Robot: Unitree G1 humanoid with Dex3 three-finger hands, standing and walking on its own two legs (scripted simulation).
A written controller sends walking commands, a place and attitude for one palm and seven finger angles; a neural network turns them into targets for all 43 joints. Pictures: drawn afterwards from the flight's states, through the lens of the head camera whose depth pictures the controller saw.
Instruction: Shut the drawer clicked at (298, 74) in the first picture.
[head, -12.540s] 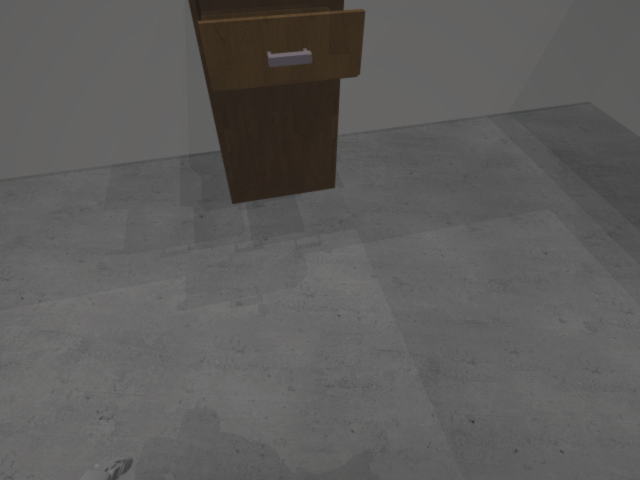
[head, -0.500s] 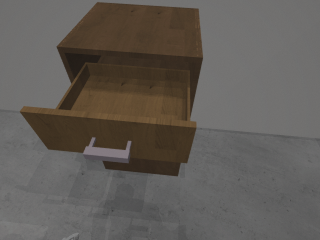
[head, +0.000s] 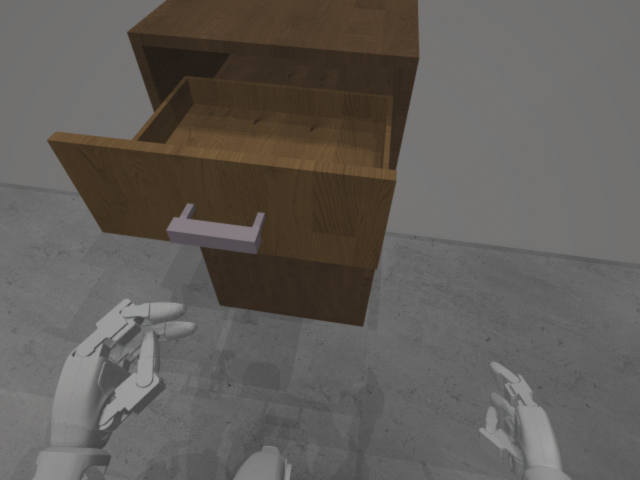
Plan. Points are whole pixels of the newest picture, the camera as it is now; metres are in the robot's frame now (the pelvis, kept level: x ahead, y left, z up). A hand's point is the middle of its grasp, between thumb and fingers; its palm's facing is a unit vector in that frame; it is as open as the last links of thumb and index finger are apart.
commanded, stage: raise the hand and make a fist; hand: left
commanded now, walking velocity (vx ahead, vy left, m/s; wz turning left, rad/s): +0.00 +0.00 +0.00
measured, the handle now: (219, 224) +0.42 +0.18 +0.08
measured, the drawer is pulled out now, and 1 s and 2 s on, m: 0.28 0.28 0.28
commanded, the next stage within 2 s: bring the fist close to the handle in 1.30 s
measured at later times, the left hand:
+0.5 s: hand (182, 363) +0.21 +0.16 +0.11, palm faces -0.12 -0.99 -0.02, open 3.1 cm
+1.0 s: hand (174, 306) +0.23 +0.15 +0.19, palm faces -0.05 -1.00 -0.07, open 3.3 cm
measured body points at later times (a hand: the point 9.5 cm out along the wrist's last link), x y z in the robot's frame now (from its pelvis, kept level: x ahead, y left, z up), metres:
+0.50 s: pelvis +0.04 +0.03 +0.03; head +0.06 +0.02 +0.48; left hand +0.21 +0.21 +0.12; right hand +0.21 -0.22 -0.04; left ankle +0.08 +0.13 -0.67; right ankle +0.00 -0.08 -0.67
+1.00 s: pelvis +0.03 +0.02 +0.04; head +0.01 +0.00 +0.49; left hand +0.22 +0.20 +0.20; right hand +0.21 -0.19 -0.02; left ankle +0.08 +0.13 -0.67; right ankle +0.00 -0.08 -0.67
